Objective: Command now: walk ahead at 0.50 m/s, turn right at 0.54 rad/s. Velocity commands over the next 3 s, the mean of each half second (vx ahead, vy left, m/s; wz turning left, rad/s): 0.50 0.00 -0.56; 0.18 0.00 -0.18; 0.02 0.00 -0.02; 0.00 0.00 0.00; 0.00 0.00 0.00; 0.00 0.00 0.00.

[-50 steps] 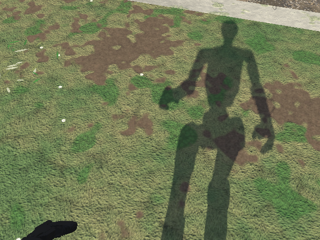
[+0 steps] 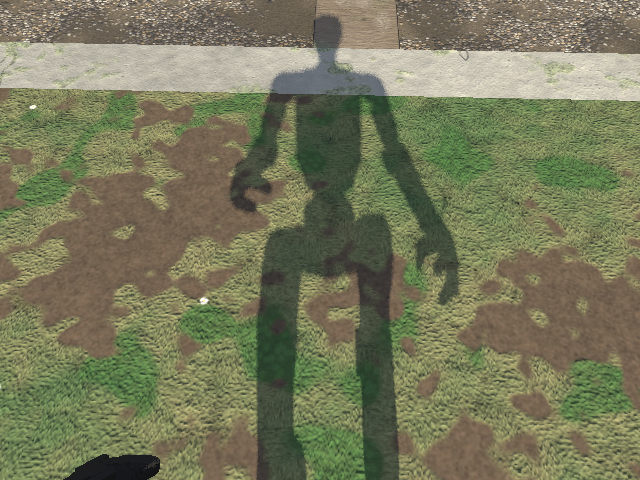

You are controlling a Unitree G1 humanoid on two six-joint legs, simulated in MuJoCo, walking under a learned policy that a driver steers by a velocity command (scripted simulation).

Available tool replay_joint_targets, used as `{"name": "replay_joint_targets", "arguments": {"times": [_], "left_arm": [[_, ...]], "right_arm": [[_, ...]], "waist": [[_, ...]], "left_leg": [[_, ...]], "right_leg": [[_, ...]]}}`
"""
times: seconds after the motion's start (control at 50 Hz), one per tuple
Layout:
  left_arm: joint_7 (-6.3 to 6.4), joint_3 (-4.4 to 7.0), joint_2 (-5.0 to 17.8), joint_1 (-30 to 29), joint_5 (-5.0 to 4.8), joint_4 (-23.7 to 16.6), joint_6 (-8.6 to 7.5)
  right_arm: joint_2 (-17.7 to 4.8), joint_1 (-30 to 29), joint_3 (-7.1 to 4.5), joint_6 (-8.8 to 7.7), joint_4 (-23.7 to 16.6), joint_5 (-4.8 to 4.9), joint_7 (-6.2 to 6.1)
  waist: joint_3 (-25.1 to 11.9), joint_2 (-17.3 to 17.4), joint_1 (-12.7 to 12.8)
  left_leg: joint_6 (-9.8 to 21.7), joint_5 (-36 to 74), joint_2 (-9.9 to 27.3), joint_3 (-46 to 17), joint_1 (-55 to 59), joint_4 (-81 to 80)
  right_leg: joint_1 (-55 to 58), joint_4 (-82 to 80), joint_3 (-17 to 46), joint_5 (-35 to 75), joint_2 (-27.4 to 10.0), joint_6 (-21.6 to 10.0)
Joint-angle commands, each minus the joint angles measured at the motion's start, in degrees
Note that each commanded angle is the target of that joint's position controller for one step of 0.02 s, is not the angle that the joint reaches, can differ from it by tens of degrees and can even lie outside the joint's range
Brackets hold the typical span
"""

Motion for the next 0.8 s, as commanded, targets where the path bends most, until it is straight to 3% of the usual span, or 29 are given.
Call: {"name": "replay_joint_targets", "arguments": {"times": [0.02, 0.04, 0.06, 0.08, 0.1, 0.12, 0.14, 0.2, 0.24, 0.3, 0.38, 0.44, 0.46, 0.48, 0.5, 0.52, 0.54, 0.56, 0.58, 0.62, 0.66, 0.7, 0.74, 0.8], "left_arm": [[1.70, 6.29, 14.3, 20.8, -0.11, 0.4, 0.42], [2.24, 6.88, 20.0, 18.7, -0.40, 0.0, 0.01], [2.09, 5.64, 15.7, 20.9, 0.06, -1.4, -0.87], [2.01, 4.78, 12.7, 18.8, 0.44, -0.9, -1.54], [2.02, 4.30, 11.2, 15.3, 0.12, -1.1, -1.82], [2.11, 3.80, 9.6, 11.4, 0.20, -1.8, -1.84], [2.37, 3.24, 8.2, 9.2, 0.88, -2.8, -1.90], [3.16, 3.52, 9.5, 8.5, 0.72, -2.6, -2.15], [3.93, 4.01, 11.2, 9.8, 0.53, -1.8, -1.99], [4.54, 4.21, 11.8, 12.3, 0.11, -0.7, -1.32], [4.68, 4.24, 11.4, 15.5, -0.44, 0.8, -0.83], [4.81, 4.13, 10.5, 14.2, -0.04, 0.8, -0.47], [4.72, 3.47, 8.5, 14.6, 0.28, 0.8, -0.49], [4.55, 2.17, 5.1, 15.1, 0.96, 0.2, -0.60], [4.71, 1.15, 1.7, 23.6, -0.18, -0.6, -1.04], [5.05, 1.71, 6.5, 24.9, -0.64, 0.4, -1.19], [5.25, 2.75, 10.2, 19.6, -0.57, 0.6, -0.78], [5.54, 2.90, 10.7, 15.2, 0.24, 0.0, -0.25], [5.65, 2.97, 10.2, 12.4, 1.10, -0.9, 0.06], [5.37, 2.52, 7.2, 13.1, 1.07, -0.8, 0.83], [5.43, 1.58, 4.3, 13.4, 1.11, -0.5, 1.35], [5.41, 0.97, 3.3, 12.4, 1.38, -0.4, 1.64], [5.25, 0.99, 4.0, 10.6, 1.19, -0.3, 1.98], [5.07, 1.35, 5.0, 7.7, 1.33, -0.7, 2.53]], "right_arm": [[-10.3, -2.7, -1.96, -0.34, -4.7, -0.20, -0.99], [-1.5, 2.5, 0.74, -2.02, -7.9, -2.23, 0.09], [-5.8, -2.7, 0.33, -4.46, -8.6, -0.40, 1.12], [-8.2, -8.3, -0.32, -5.64, -10.6, 1.66, 1.67], [-7.6, -9.0, 0.00, -6.22, -10.8, 1.12, 1.52], [-7.7, -9.0, -0.29, -6.21, -10.1, -0.40, 1.17], [-8.2, -7.8, -0.70, -5.58, -9.8, -1.05, 1.16], [-6.1, -7.0, -0.32, -3.72, -10.0, -1.78, 1.10], [-4.4, -11.3, 0.45, -3.31, -11.3, -1.89, 0.94], [-3.0, -18.1, 1.21, -3.61, -12.7, -1.46, 1.48], [-5.6, -21.1, 0.29, -4.33, -13.9, -0.33, 2.21], [-7.5, -16.2, -0.90, -5.07, -12.8, -0.19, 2.37], [-8.4, -11.3, -1.59, -5.32, -11.4, -0.70, 2.15], [-10.9, -5.1, -2.27, -5.65, -11.1, -2.20, 1.81], [-16.2, -0.5, -3.51, -4.99, -9.6, -3.46, 1.79], [-12.4, 0.7, -2.93, -4.65, -8.9, -1.57, 2.42], [-8.3, -2.6, -1.72, -4.42, -10.0, -1.25, 2.39], [-6.1, -5.9, -0.83, -3.97, -10.6, -1.74, 2.42], [-4.6, -8.2, -0.16, -3.69, -10.2, -1.86, 2.54], [-3.0, -9.8, 0.63, -3.72, -8.9, -2.14, 2.62], [-4.0, -10.7, 0.49, -3.55, -7.5, -2.06, 2.42], [-6.2, -11.6, -0.03, -2.86, -6.5, -1.63, 1.97], [-7.3, -11.1, -0.22, -2.11, -5.6, -1.03, 1.71], [-7.1, -10.9, 0.14, -1.26, -4.3, -0.55, 1.73]], "waist": [[-12.9, 1.1, 14.0], [-16.4, -13.1, 6.4], [-23.8, -7.0, 10.8], [-15.6, -4.3, 11.4], [-10.2, 0.0, 8.5], [-6.9, 1.7, 6.1], [-5.7, 0.8, 4.2], [-4.1, 0.2, 2.4], [-2.5, -0.6, 3.6], [-2.1, -2.6, 6.7], [-2.6, -4.0, 7.5], [-3.3, -6.3, 4.2], [-5.8, -6.0, 2.1], [-11.9, -1.4, -0.5], [-19.0, 16.2, 2.6], [-18.9, 17.3, 1.8], [-12.5, 10.5, 0.6], [-9.4, 5.8, 1.0], [-6.6, 4.6, 1.9], [-5.9, 6.9, 4.5], [-6.9, 8.6, 5.3], [-9.1, 8.7, 5.5], [-10.1, 8.7, 4.5], [-8.5, 7.8, 4.0]], "left_leg": [[3.4, 53.4, 10.4, -2.9, -16.7, 35.2], [-0.3, -4.5, -2.2, -7.7, -43.6, 55.2], [0.3, -8.1, -3.2, -21.0, -50.2, 61.6], [1.5, -2.2, -0.1, -21.9, -54.3, 59.5], [2.1, 2.7, 2.4, -21.5, -52.3, 53.8], [1.5, 5.1, 4.0, -21.0, -48.8, 48.6], [0.9, 6.9, 5.0, -21.3, -44.8, 46.2], [-2.1, 9.6, 4.8, -19.4, -41.0, 38.9], [-3.5, 16.3, 3.7, -18.3, -40.0, 30.2], [-3.8, 28.7, 0.6, -17.8, -34.8, 16.4], [-2.6, 29.1, -0.7, -20.5, -32.2, 9.2], [0.3, 23.4, -0.6, -20.0, -26.9, 6.8], [2.0, 23.0, -0.2, -19.2, -19.8, 5.4], [5.5, 24.3, 7.6, -26.1, -8.4, 5.8], [16.0, 24.0, 20.4, -50.2, 9.9, 2.7], [18.3, 18.5, 23.5, -61.5, 10.5, -1.2], [16.3, 23.3, 21.1, -53.1, 4.4, -1.1], [14.6, 32.6, 18.5, -43.7, -1.9, 0.0], [14.1, 42.8, 16.1, -37.4, -7.5, 0.1], [12.5, 51.7, 12.2, -29.5, -13.7, -1.0], [13.5, 57.4, 10.9, -25.4, -15.9, -2.1], [13.8, 59.1, 10.8, -22.9, -17.1, -2.4], [13.5, 55.4, 10.8, -21.9, -17.0, -2.6], [12.6, 43.5, 10.8, -22.4, -17.7, -2.1]], "right_leg": [[33.4, -4.6, 6.6, -0.4, 0.3, -6.7], [51.9, -8.2, 39.0, -6.1, -14.7, -17.3], [55.4, -15.6, 51.6, -11.1, -18.5, -20.2], [50.1, -17.1, 42.4, -7.6, -16.5, -16.9], [41.4, -17.2, 35.0, -2.5, -13.7, -14.4], [33.7, -17.9, 30.1, 3.5, -11.4, -12.9], [28.5, -19.2, 27.1, 8.2, -9.8, -12.5], [19.8, -21.4, 22.4, 14.8, -7.9, -12.7], [15.9, -21.7, 19.0, 13.9, -5.6, -11.2], [13.4, -20.4, 17.0, 6.4, -2.7, -8.0], [18.3, -16.1, 23.5, -0.9, -5.2, -6.3], [21.2, -10.3, 26.9, -0.5, -6.4, -4.5], [20.6, -5.3, 25.3, 2.4, -4.2, -3.0], [16.7, 8.8, 21.3, -0.3, -0.5, -0.5], [-1.9, 29.0, 13.6, -21.5, 8.4, 4.5], [-9.9, 38.3, 15.2, -28.9, 6.4, 5.9], [-10.9, 41.9, 16.2, -25.0, 4.5, 6.6], [-9.0, 41.5, 14.3, -22.1, 2.9, 7.1], [-7.5, 38.4, 13.5, -20.9, 1.7, 7.5], [-1.0, 29.8, 11.7, -19.3, -0.6, 7.6], [3.5, 20.6, 9.2, -16.8, -0.4, 8.7], [9.1, 12.2, 7.7, -11.6, -0.6, 9.0], [12.6, 6.6, 6.8, -6.2, -0.3, 8.9], [16.5, -1.1, 6.2, -2.0, 0.1, 7.6]]}}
